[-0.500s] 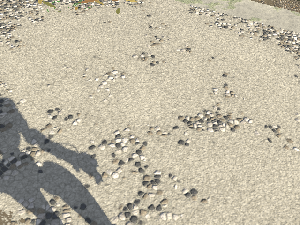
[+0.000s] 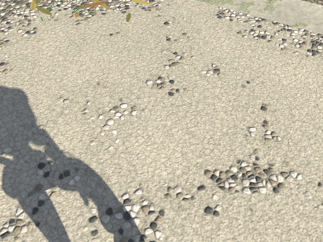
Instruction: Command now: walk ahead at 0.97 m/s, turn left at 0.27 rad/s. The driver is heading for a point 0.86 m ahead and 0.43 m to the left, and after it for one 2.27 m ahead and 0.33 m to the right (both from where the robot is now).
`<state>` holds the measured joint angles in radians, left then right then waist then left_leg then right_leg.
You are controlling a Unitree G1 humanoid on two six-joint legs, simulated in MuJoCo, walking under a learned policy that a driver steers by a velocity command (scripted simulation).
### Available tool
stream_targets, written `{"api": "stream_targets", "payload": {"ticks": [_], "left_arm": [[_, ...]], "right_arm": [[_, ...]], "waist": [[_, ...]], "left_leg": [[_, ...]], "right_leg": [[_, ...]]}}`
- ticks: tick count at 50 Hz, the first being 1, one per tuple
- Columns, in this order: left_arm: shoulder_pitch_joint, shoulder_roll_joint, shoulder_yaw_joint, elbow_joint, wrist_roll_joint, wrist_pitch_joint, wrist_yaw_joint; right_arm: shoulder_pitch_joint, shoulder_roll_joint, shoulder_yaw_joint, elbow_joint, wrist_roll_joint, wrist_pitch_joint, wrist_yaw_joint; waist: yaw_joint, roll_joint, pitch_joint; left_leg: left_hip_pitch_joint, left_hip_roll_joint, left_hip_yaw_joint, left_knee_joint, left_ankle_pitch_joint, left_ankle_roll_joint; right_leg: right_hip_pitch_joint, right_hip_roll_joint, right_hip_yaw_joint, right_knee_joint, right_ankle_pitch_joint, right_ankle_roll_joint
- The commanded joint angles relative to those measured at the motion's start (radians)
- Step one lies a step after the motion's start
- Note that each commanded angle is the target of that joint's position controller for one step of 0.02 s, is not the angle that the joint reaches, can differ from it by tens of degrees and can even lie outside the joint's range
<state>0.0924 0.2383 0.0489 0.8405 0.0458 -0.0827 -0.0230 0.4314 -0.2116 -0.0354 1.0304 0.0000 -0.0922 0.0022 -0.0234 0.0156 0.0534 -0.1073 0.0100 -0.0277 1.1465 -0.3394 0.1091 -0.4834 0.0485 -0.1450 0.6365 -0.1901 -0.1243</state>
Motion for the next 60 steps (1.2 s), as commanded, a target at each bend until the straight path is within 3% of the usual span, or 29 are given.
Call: {"api": "stream_targets", "payload": {"ticks": [1, 4, 7, 12, 15, 17, 18, 19, 20, 21, 22, 23, 24, 26, 28, 32, 36, 38, 40, 41, 42, 43, 44, 45, 47, 50, 54, 57, 60], "left_arm": [[0.204, 0.081, 0.037, 0.048, 0.003, -0.025, 0.001], [0.221, 0.025, 0.013, 0.100, -0.019, -0.049, 0.008], [0.248, 0.047, 0.013, 0.112, -0.029, -0.068, 0.002], [0.340, 0.065, -0.004, 0.130, -0.036, -0.079, 0.019], [0.378, 0.132, -0.001, 0.120, -0.038, -0.065, 0.064], [0.321, 0.205, 0.019, 0.087, -0.029, -0.035, 0.092], [0.258, 0.230, 0.030, 0.062, -0.020, -0.018, 0.094], [0.171, 0.244, 0.042, 0.037, -0.011, -0.002, 0.085], [0.080, 0.176, 0.037, 0.014, -0.010, -0.007, 0.056], [0.181, 0.029, -0.007, -0.090, -0.002, -0.037, 0.043], [0.186, 0.044, -0.021, -0.159, -0.029, -0.059, 0.034], [0.136, 0.104, -0.020, -0.146, -0.018, -0.076, 0.029], [0.088, 0.114, -0.014, -0.154, -0.007, -0.071, 0.025], [0.101, 0.099, -0.027, -0.154, 0.033, -0.027, 0.023], [0.057, 0.083, -0.038, -0.181, 0.038, 0.007, 0.014], [-0.163, 0.058, -0.062, -0.280, -0.001, 0.009, -0.002], [-0.207, 0.091, -0.057, -0.319, -0.021, 0.001, 0.005], [-0.089, 0.157, -0.030, -0.291, -0.022, -0.006, 0.020], [0.292, 0.257, 0.019, -0.205, -0.020, -0.014, 0.051], [0.505, 0.320, 0.041, -0.166, 0.012, -0.017, 0.069], [0.361, 0.393, 0.056, -0.187, 0.035, -0.012, 0.055], [0.224, 0.264, 0.047, -0.222, 0.026, -0.002, 0.045], [0.172, 0.181, 0.025, -0.223, 0.014, 0.004, 0.042], [0.178, 0.149, 0.018, -0.196, 0.018, 0.006, 0.038], [0.250, 0.120, 0.009, -0.120, 0.005, -0.007, 0.037], [0.285, 0.099, 0.004, -0.068, -0.024, -0.036, 0.014], [0.291, 0.118, 0.001, -0.035, -0.013, -0.059, 0.012], [0.372, 0.179, 0.006, 0.007, -0.020, -0.049, 0.013], [0.415, 0.271, 0.012, 0.049, -0.031, -0.024, 0.027]], "right_arm": [[-0.082, -0.090, -0.015, -0.121, 0.009, -0.023, 0.007], [-0.059, -0.030, -0.006, -0.137, -0.027, 0.034, 0.037], [-0.208, -0.030, 0.000, -0.205, -0.020, 0.061, 0.050], [-0.418, -0.039, 0.018, -0.293, -0.008, 0.047, 0.065], [-0.396, -0.082, 0.012, -0.285, -0.015, 0.041, 0.071], [-0.193, -0.147, -0.012, -0.234, -0.013, 0.049, 0.066], [0.011, -0.196, -0.037, -0.177, -0.013, 0.055, 0.057], [0.221, -0.241, -0.068, -0.118, -0.008, 0.059, 0.038], [0.169, -0.256, -0.095, -0.114, 0.027, 0.073, 0.018], [0.041, -0.333, -0.095, -0.143, -0.009, 0.076, 0.024], [0.018, -0.343, -0.103, -0.176, -0.032, 0.082, 0.015], [-0.008, -0.236, -0.086, -0.181, -0.039, 0.077, 0.003], [-0.050, -0.192, -0.073, -0.171, -0.034, 0.070, 0.000], [-0.078, -0.195, -0.066, -0.185, -0.017, 0.035, -0.010], [-0.090, -0.202, -0.060, -0.196, -0.005, 0.007, -0.008], [-0.025, -0.233, -0.077, -0.204, 0.001, -0.004, 0.004], [0.011, -0.259, -0.095, -0.216, 0.004, 0.005, 0.011], [-0.020, -0.290, -0.102, -0.232, -0.002, 0.004, 0.005], [-0.123, -0.317, -0.106, -0.261, -0.013, -0.006, 0.014], [-0.152, -0.151, -0.062, -0.305, -0.020, -0.017, 0.010], [0.004, -0.083, -0.029, -0.376, 0.046, -0.012, 0.011], [-0.066, -0.170, -0.031, -0.331, 0.009, 0.014, -0.002], [-0.137, -0.198, -0.039, -0.333, -0.013, 0.026, 0.009], [-0.171, -0.194, -0.039, -0.335, -0.022, 0.036, 0.023], [-0.226, -0.143, -0.027, -0.377, -0.040, 0.062, 0.054], [-0.305, -0.109, -0.006, -0.443, -0.038, 0.087, 0.072], [-0.430, -0.115, 0.013, -0.505, -0.037, 0.082, 0.085], [-0.519, -0.106, 0.032, -0.510, -0.036, 0.060, 0.096], [-0.440, -0.151, 0.019, -0.472, -0.056, 0.046, 0.071]], "waist": [[0.067, 0.034, -0.087], [-0.018, -0.045, 0.000], [-0.013, -0.038, 0.082], [0.023, -0.031, 0.134], [-0.005, -0.083, 0.047], [-0.129, -0.144, -0.079], [-0.230, -0.159, -0.169], [-0.336, -0.124, -0.218], [-0.304, 0.101, -0.138], [-0.070, 0.202, -0.150], [-0.083, 0.167, -0.324], [-0.063, -0.054, -0.152], [-0.009, -0.137, -0.055], [0.059, -0.163, 0.012], [0.073, -0.147, 0.044], [-0.023, -0.037, 0.053], [-0.072, 0.044, -0.013], [-0.012, 0.051, -0.098], [0.212, 0.036, -0.295], [0.257, -0.158, -0.417], [0.076, -0.512, -0.511], [0.082, -0.269, -0.336], [0.085, -0.141, -0.213], [0.077, -0.051, -0.144], [0.055, -0.090, -0.070], [0.026, -0.102, -0.026], [0.006, -0.074, 0.062], [0.032, -0.039, 0.117], [-0.042, -0.118, 0.002]], "left_leg": [[-0.568, 0.089, -0.065, 0.257, 0.137, 0.047], [-0.497, 0.140, -0.072, 0.182, 0.158, 0.016], [-0.594, 0.140, -0.009, 0.082, 0.285, -0.002], [-0.558, 0.061, 0.182, -0.298, 0.481, 0.022], [-0.427, -0.056, 0.279, -0.447, 0.505, 0.060], [-0.201, -0.121, 0.272, -0.460, 0.407, 0.088], [0.000, -0.132, 0.234, -0.445, 0.341, 0.119], [0.200, -0.089, 0.128, -0.515, 0.263, 0.177], [0.292, -0.028, -0.006, -0.587, 0.208, 0.201], [0.396, 0.103, -0.352, -0.509, 0.510, 0.312], [0.536, 0.250, -0.741, -0.788, 0.000, 0.466], [0.361, 0.255, -0.779, -0.948, -0.191, 0.386], [0.177, 0.205, -0.673, -0.967, -0.162, 0.313], [-0.062, 0.128, -0.541, -0.966, 0.016, 0.285], [-0.238, 0.051, -0.427, -0.992, 0.077, 0.260], [-0.264, -0.041, -0.315, -0.979, 0.365, 0.189], [-0.068, -0.005, -0.351, -0.887, 0.571, 0.126], [0.000, 0.001, -0.367, -0.727, 0.772, 0.078], [-0.141, -0.050, -0.326, -0.282, 0.752, 0.035], [-0.335, -0.114, -0.249, 0.079, 0.107, 0.042], [-0.600, -0.165, -0.141, 0.290, -0.180, 0.014], [-0.694, -0.061, -0.107, 0.339, -0.054, 0.022], [-0.695, -0.019, -0.073, 0.282, 0.030, 0.013], [-0.666, 0.015, -0.062, 0.245, 0.059, 0.002], [-0.659, 0.067, -0.061, 0.211, 0.064, -0.006], [-0.713, 0.098, -0.038, 0.181, 0.136, -0.007], [-0.648, 0.063, -0.007, -0.104, 0.313, -0.001], [-0.484, -0.011, 0.109, -0.384, 0.331, 0.039], [-0.257, -0.096, 0.174, -0.482, 0.202, 0.069]], "right_leg": [[0.486, -0.360, 0.579, -0.443, -0.345, -0.088], [0.280, -0.286, 0.325, -0.514, -0.198, -0.002], [0.235, -0.229, 0.099, -0.564, 0.039, 0.069], [0.338, -0.174, -0.121, -0.563, 0.633, 0.124], [0.536, -0.206, -0.157, -0.421, 1.167, 0.155], [0.573, -0.251, -0.146, -0.145, 1.399, 0.156], [0.514, -0.269, -0.121, 0.099, 1.410, 0.143], [0.374, -0.251, -0.100, 0.472, 1.182, 0.122], [0.102, -0.028, -0.070, 0.894, 0.112, 0.106], [-0.242, 0.009, 0.069, 1.119, -0.305, 0.132], [-0.414, 0.001, 0.240, 1.142, -0.295, 0.136], [-0.446, -0.067, 0.256, 0.994, -0.209, 0.117], [-0.376, -0.108, 0.251, 0.874, -0.160, 0.119], [-0.254, -0.156, 0.248, 0.748, -0.157, 0.160], [-0.166, -0.192, 0.210, 0.579, -0.141, 0.195], [-0.048, -0.154, 0.144, 0.153, 0.183, 0.195], [0.043, -0.085, 0.149, -0.073, 0.271, 0.160], [0.217, -0.039, 0.163, -0.126, 0.179, 0.143], [0.636, -0.093, 0.192, -0.074, 0.008, 0.116], [0.862, -0.342, 0.447, -0.091, -0.350, 0.110], [0.936, -0.569, 1.082, -0.374, -0.571, 0.008], [0.782, -0.506, 1.019, -0.407, -0.752, -0.009], [0.652, -0.452, 0.798, -0.383, -0.604, 0.001], [0.548, -0.411, 0.643, -0.382, -0.389, 0.010], [0.439, -0.357, 0.433, -0.400, -0.184, 0.037], [0.399, -0.343, 0.239, -0.444, 0.071, 0.063], [0.308, -0.273, 0.033, -0.542, 0.258, 0.069], [0.331, -0.275, -0.017, -0.634, 0.479, 0.039], [0.506, -0.302, -0.011, -0.385, 1.173, 0.010]]}}
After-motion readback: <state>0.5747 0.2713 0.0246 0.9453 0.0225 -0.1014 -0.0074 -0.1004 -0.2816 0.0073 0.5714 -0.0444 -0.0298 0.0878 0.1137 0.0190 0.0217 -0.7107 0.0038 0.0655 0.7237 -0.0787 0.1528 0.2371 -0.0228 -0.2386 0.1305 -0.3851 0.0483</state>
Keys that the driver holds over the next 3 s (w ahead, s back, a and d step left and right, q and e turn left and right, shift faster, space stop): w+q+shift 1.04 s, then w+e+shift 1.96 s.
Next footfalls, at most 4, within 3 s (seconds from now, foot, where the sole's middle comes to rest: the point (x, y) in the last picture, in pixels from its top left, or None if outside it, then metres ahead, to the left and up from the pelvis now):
0.38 left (147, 214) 0.56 0.08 -0.75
0.80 right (145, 124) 1.01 0.09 -0.75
1.26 left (58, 114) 1.09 0.54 -0.75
1.70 right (35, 60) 1.51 0.75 -0.75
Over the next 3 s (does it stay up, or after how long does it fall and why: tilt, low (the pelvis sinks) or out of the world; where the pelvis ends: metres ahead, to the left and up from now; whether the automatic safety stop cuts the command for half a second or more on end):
stays up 2.43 0.85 -0.01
